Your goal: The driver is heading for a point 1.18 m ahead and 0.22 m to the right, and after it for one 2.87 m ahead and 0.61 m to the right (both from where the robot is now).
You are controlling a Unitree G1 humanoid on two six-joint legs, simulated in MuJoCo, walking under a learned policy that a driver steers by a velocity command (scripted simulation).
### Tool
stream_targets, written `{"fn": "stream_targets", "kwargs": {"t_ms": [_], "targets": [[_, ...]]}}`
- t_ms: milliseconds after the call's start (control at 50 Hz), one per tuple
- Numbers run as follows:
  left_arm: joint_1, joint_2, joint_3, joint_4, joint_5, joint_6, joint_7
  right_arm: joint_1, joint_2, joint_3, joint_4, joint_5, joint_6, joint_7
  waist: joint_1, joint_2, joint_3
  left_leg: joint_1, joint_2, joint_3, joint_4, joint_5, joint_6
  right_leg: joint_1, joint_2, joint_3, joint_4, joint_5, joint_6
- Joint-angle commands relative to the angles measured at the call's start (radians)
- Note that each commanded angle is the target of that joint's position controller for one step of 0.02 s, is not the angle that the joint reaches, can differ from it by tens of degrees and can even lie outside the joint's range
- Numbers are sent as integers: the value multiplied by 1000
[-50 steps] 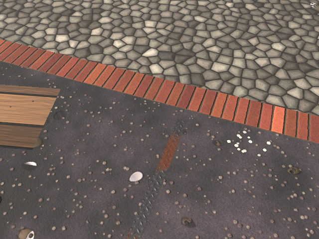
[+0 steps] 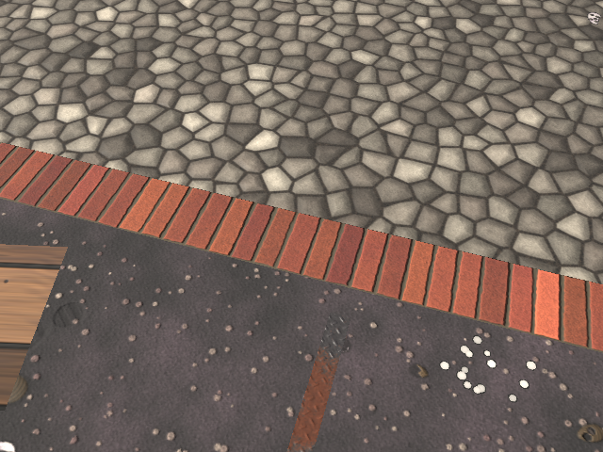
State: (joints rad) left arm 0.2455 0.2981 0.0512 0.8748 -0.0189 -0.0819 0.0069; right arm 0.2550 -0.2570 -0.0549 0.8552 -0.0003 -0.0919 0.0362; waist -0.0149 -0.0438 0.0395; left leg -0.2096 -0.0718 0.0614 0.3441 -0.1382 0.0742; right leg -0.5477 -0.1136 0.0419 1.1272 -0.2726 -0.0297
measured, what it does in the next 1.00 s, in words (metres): walks ahead: right foot, then left foot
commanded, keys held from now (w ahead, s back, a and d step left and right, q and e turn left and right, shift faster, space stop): w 0.74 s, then no key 0.26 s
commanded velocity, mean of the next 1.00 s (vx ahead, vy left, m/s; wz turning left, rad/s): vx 0.44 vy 0.00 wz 0.00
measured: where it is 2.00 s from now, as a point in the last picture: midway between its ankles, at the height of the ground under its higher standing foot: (322, 418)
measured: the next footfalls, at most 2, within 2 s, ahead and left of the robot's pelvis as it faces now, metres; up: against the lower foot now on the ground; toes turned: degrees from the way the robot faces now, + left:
right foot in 0.32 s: +0.38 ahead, -0.15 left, +0.00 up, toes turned -2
left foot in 0.86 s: +0.68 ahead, +0.08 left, +0.00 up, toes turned +3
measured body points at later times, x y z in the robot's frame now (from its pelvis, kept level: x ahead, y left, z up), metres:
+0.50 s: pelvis +0.30 -0.07 +0.00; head +0.32 -0.08 +0.45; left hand +0.39 +0.20 -0.12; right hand +0.37 -0.35 -0.14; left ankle +0.24 +0.09 -0.65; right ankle +0.34 -0.15 -0.74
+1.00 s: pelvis +0.55 -0.01 -0.01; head +0.59 +0.01 +0.44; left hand +0.59 +0.27 -0.16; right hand +0.70 -0.27 -0.12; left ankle +0.64 +0.08 -0.74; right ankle +0.46 -0.16 -0.67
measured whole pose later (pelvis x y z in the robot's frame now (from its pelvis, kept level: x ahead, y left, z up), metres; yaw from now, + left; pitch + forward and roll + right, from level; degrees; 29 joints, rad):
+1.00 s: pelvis +0.55 -0.01 -0.01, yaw +0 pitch +1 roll -1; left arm 0.28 0.29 0.05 0.92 -0.01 -0.03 0.02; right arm 0.09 -0.24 -0.03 0.87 -0.01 -0.07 0.03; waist 0.01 -0.03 0.06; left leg -0.41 -0.01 0.05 0.48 -0.10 0.06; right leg -0.38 -0.02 0.04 1.10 -0.53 0.03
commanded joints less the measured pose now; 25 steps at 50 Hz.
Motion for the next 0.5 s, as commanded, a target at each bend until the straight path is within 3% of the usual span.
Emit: {"fn": "stream_targets", "kwargs": {"t_ms": [20,60,120,220,280,300,320,340,360,380,400,420,440,460,500], "targets": [[47,47,13,-51,12,13,7,-54,-121,-23,-47,-1,-31,-8,46,103,5,-35,271,-232,-256,57,183,-76,-60,27,-84,108,30],[-36,46,11,-81,19,8,4,-16,-138,-25,-28,2,-25,-20,22,88,24,-9,258,-196,-262,91,173,-120,-56,19,-222,234,43],[-156,20,-2,-114,16,-7,-10,38,-162,-26,-5,10,-17,-32,-22,78,34,5,229,-130,-260,117,139,-65,-13,-25,-444,391,43],[-288,36,-7,-175,3,-17,-38,135,-180,-30,50,23,8,-38,-60,79,49,196,302,-145,-188,135,125,-98,18,-17,-589,351,16],[-246,73,5,-182,3,-22,-50,124,-200,-37,58,22,29,-43,-16,108,8,288,332,-154,-86,319,96,-17,51,-37,-624,220,-25],[-158,98,19,-160,3,-23,-48,103,-204,-37,55,20,36,-44,39,117,-47,285,307,-129,23,489,78,113,84,-69,-645,202,-47],[9,148,45,-111,5,-23,-40,102,-180,-26,49,12,41,-45,111,102,-158,216,250,-87,224,551,50,351,92,-76,-639,220,-81],[193,229,66,-79,15,-17,-29,126,-129,-3,21,-14,39,-48,158,-35,-326,5,179,-36,561,254,13,665,-108,156,-605,247,-147],[216,273,73,-57,17,-13,-39,262,-3,30,26,2,14,-33,77,-304,-430,-385,-7,-85,860,-410,-40,953,-288,646,-756,3,-304],[193,159,44,-72,10,-14,-41,183,-133,4,37,26,-7,-29,120,-158,-367,-495,50,-200,960,-435,-24,916,-259,659,-820,-110,-263],[111,125,32,-87,12,-17,-37,80,-175,-9,6,47,-20,-25,110,-102,-223,-546,100,-175,957,-338,-9,785,-229,501,-835,-50,-220],[39,113,27,-100,17,-17,-36,33,-162,-7,-1,41,-24,-32,79,-16,-152,-508,152,-147,912,-244,-13,646,-191,390,-857,81,-203],[-3,89,22,-105,23,-19,-38,8,-153,-12,-3,24,-20,-36,55,5,-96,-476,181,-140,852,-188,-21,541,-155,307,-885,184,-196],[-18,72,16,-104,32,-23,-39,27,-137,-13,1,19,-10,-35,24,-19,-93,-416,205,-146,822,-148,-26,483,-132,255,-912,238,-189],[-11,70,18,-92,25,-32,-41,51,-99,-8,11,16,11,-36,2,-23,-83,-381,214,-134,772,-121,-42,431,-112,190,-957,303,-203]]}}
